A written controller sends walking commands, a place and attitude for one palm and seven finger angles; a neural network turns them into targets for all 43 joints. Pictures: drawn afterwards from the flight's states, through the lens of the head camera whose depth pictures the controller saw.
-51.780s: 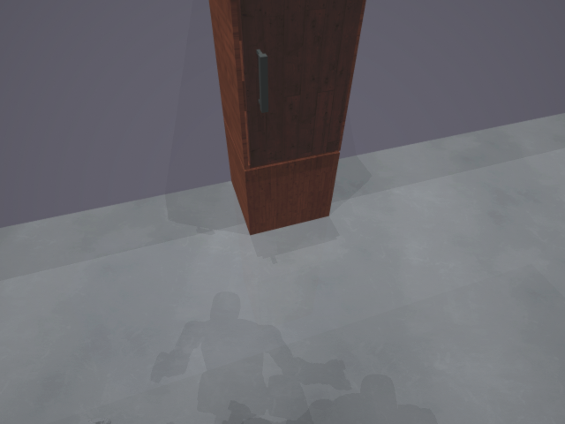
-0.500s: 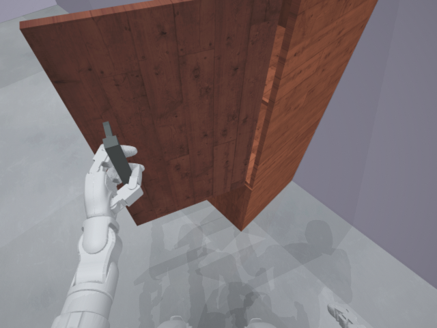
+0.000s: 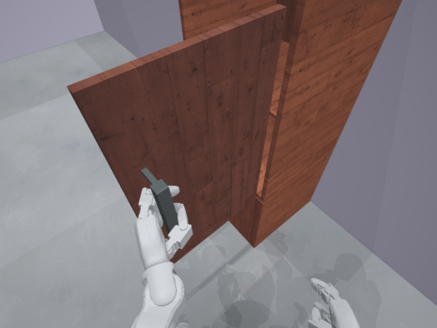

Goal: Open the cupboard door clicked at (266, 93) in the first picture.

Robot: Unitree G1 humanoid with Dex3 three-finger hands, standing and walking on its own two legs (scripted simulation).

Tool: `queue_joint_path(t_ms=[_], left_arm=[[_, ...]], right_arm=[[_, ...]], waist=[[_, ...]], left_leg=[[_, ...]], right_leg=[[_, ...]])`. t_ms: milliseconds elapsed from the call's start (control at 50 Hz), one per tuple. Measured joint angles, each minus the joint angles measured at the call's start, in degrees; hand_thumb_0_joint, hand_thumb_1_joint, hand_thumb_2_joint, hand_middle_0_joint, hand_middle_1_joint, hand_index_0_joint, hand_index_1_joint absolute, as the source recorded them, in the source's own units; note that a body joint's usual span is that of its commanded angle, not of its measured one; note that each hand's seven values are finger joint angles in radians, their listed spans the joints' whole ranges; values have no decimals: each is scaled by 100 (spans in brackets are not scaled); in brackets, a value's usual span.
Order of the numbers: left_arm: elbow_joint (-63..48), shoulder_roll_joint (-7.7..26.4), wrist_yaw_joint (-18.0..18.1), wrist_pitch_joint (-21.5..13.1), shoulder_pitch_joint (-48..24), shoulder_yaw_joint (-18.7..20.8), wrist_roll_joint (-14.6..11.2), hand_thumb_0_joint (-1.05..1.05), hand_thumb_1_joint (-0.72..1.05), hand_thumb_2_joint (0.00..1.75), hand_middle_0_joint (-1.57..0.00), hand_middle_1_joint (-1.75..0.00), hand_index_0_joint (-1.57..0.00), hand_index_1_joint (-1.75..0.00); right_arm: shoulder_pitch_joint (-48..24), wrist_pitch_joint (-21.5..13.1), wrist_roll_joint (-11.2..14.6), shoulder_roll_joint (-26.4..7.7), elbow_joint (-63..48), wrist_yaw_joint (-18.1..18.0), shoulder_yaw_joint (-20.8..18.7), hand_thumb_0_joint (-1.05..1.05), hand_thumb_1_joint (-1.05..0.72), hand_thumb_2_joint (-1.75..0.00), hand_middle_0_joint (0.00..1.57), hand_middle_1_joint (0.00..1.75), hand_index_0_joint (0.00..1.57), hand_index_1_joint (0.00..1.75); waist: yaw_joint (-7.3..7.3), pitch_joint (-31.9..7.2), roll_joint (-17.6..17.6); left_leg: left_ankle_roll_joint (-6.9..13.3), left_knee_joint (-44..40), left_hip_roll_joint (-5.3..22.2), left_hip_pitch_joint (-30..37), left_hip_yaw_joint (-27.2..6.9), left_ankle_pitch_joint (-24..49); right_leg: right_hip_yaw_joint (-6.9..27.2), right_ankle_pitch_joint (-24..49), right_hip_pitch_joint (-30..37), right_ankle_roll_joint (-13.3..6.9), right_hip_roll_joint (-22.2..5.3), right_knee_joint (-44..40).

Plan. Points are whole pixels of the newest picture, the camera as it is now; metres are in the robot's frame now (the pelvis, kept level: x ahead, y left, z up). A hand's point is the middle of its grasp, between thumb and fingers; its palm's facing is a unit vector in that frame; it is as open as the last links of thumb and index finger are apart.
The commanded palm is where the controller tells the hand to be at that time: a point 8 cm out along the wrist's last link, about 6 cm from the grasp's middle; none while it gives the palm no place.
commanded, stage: open thumb and fingers to let go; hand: left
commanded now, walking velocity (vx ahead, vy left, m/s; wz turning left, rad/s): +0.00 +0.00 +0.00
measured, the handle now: (162, 206) +0.33 +0.12 +0.05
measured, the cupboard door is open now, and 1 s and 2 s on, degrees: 92 92 95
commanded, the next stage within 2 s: slide the hand sideways off the handle in 0.90 s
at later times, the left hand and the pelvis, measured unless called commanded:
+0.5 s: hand (185, 230) +0.28 +0.07 +0.05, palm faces +0.39 -0.92 -0.03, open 10.6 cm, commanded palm +0.23 +0.11 +0.05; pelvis +0.00 -0.01 +0.00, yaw +1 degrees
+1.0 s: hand (184, 233) +0.27 +0.07 +0.05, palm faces +0.32 -0.95 -0.02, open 15.3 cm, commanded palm +0.23 +0.12 +0.05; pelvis -0.01 +0.01 -0.01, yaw +0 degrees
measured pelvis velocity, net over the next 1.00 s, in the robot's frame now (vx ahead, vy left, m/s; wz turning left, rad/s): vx -0.01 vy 0.01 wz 0.00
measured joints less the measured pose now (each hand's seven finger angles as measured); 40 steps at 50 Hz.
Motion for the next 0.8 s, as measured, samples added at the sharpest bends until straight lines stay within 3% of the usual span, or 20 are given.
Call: queue_joint_path(t_ms=[100,280,600,800], left_arm=[[-246,96,-88,103,318,-223,-31,2,68,74,-33,-132,-37,-135],[11,-5,-12,123,-37,22,-44,2,57,75,-36,-132,-38,-132],[-290,43,-110,79,281,-47,-57,1,-27,40,-31,-121,-32,-121],[-262,72,-94,157,178,-173,-34,0,-47,32,-25,-89,-27,-89]], right_arm=[[7,-82,26,-36,-10,-42,15,2,-90,-90,20,30,20,30],[-136,-124,8,-78,87,-104,-36,2,-90,-90,20,30,20,30],[-35,-141,36,-68,-5,-88,-18,2,-90,-90,20,30,20,30],[-57,-135,50,-42,-27,-80,-6,2,-90,-90,20,30,20,30]], waist=[[-57,-2,16],[16,-30,-6],[35,-35,20],[25,-42,26]], left_leg=[[-38,-83,6,112,-34,21],[-78,-17,-21,-42,-86,37],[-52,68,-43,-88,-82,-2],[14,191,-41,-147,-40,-41]], right_leg=[[-32,-8,106,-43,10,-52],[-86,-49,-53,-88,-18,74],[-80,-68,-77,-50,-39,120],[-40,-52,-117,12,-41,174]])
